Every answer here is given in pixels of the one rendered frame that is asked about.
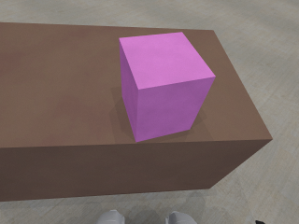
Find pedestal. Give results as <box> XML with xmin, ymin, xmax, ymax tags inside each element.
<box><xmin>0</xmin><ymin>21</ymin><xmax>273</xmax><ymax>202</ymax></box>

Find left robot thigh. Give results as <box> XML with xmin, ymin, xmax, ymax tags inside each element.
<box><xmin>94</xmin><ymin>211</ymin><xmax>125</xmax><ymax>224</ymax></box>

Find robot thigh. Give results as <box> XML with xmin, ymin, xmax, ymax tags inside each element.
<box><xmin>164</xmin><ymin>212</ymin><xmax>197</xmax><ymax>224</ymax></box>
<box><xmin>94</xmin><ymin>211</ymin><xmax>125</xmax><ymax>224</ymax></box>

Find carton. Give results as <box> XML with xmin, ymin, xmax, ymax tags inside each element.
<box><xmin>119</xmin><ymin>32</ymin><xmax>216</xmax><ymax>142</ymax></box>

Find right robot thigh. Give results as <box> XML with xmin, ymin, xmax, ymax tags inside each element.
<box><xmin>164</xmin><ymin>212</ymin><xmax>197</xmax><ymax>224</ymax></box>

